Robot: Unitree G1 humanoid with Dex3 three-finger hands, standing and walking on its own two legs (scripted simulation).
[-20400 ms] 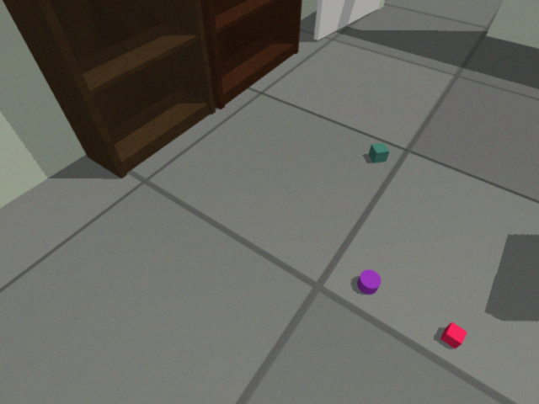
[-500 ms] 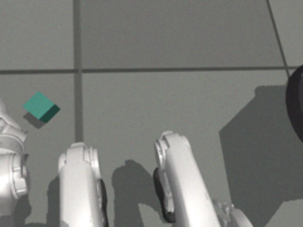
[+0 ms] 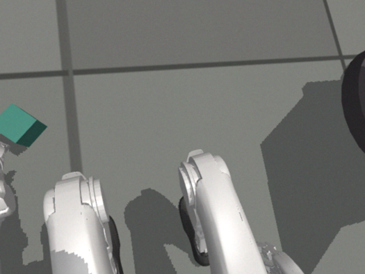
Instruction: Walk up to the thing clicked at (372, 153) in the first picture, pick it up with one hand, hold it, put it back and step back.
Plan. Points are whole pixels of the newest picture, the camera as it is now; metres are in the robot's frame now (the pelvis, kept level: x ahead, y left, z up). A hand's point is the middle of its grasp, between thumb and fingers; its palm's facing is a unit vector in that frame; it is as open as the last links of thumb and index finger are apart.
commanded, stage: rise first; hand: left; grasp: from above
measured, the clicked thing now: (20, 126) +0.48 +0.33 -0.29
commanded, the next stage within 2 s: approach in 1.90 s
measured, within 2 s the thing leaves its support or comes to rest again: neither
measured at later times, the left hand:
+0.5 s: hand out of the picture +0.44 +0.36 -0.17, palm faces -0.22 -0.35 -0.91, open 13.2 cm
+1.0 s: hand out of the picture +0.45 +0.37 -0.17, palm faces -0.20 -0.35 -0.92, open 13.0 cm
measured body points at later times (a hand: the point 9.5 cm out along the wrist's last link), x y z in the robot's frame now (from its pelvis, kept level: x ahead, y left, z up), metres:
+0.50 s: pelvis +0.00 +0.00 -0.01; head +0.25 +0.06 +0.36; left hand +0.45 +0.37 -0.12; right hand +0.04 -0.26 -0.11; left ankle +0.08 +0.14 -0.29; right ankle +0.09 -0.12 -0.29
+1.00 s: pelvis +0.00 +0.01 -0.01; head +0.26 +0.07 +0.36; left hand +0.46 +0.38 -0.12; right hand +0.03 -0.25 -0.11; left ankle +0.08 +0.14 -0.29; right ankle +0.09 -0.12 -0.29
